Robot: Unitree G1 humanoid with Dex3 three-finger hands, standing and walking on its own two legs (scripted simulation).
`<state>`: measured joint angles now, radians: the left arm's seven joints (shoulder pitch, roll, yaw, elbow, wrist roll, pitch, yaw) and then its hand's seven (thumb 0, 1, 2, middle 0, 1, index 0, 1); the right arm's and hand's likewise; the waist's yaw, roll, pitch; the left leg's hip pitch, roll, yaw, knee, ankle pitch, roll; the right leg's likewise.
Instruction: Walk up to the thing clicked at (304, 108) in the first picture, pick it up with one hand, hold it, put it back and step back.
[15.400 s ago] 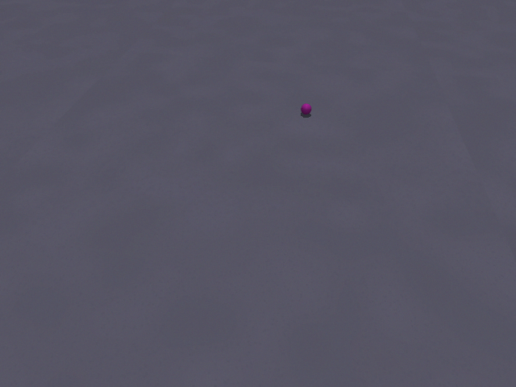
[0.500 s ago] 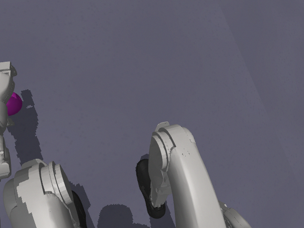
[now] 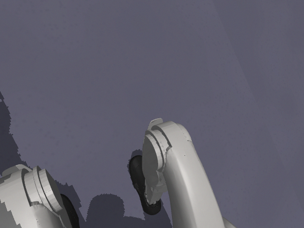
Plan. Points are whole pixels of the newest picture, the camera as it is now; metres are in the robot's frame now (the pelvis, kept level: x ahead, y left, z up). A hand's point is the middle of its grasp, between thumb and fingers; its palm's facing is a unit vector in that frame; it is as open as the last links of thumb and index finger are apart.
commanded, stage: close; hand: left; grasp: from above
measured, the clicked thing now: out of the picture +0.47 +0.28 -0.26
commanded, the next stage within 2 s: settle in 1.74 s
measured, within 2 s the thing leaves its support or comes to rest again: neither
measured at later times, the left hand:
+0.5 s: hand out of the picture +0.46 +0.28 -0.25, palm faces -0.47 -0.15 -0.87, open 12.1 cm
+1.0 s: hand out of the picture +0.45 +0.28 -0.24, palm faces -0.48 -0.14 -0.87, open 10.2 cm
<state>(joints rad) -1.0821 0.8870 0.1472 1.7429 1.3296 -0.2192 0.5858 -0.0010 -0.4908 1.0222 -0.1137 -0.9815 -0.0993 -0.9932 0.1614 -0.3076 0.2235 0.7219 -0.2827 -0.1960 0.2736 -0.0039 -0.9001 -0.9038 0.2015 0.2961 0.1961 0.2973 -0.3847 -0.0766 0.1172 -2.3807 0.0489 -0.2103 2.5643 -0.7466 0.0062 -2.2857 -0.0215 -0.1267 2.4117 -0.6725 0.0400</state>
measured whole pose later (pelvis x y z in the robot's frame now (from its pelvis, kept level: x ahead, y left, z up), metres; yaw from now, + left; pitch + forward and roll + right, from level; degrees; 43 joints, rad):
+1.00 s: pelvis +0.00 +0.00 +0.00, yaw -1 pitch +29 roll -13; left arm -1.11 0.94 0.12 1.78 1.31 -0.20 0.61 0.00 0.01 0.74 -0.44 -0.88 -0.47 -0.85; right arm 0.12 -0.35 0.26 0.69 -0.28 -0.25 0.30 0.00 -0.91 -0.91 0.20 0.30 0.19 0.30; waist -0.40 -0.10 0.16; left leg -2.37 0.05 -0.23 2.57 -0.74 0.01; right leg -2.27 -0.01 -0.15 2.39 -0.65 0.05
